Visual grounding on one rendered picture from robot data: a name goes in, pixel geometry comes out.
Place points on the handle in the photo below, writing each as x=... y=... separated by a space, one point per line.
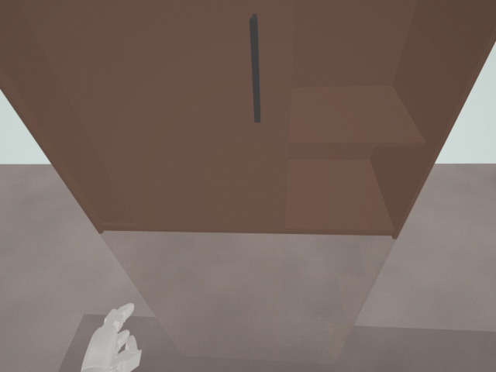
x=255 y=66

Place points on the wardrobe door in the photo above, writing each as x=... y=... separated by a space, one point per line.
x=28 y=68
x=164 y=90

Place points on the left robot hand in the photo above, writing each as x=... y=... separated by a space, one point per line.
x=106 y=342

